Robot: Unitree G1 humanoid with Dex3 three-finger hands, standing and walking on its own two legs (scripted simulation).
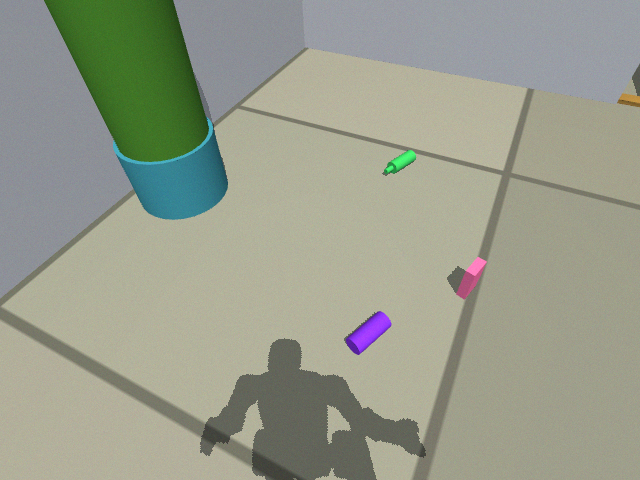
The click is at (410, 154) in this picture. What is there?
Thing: lying bottle
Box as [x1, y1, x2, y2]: [384, 150, 415, 173]
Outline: 415,154 411,150 406,151 390,161 387,164 387,167 384,169 384,172 387,173 390,171 393,173 414,160
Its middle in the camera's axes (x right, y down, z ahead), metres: +0.38 -0.41 +1.97
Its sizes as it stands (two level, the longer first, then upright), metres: 0.194 0.063 0.063
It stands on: the floor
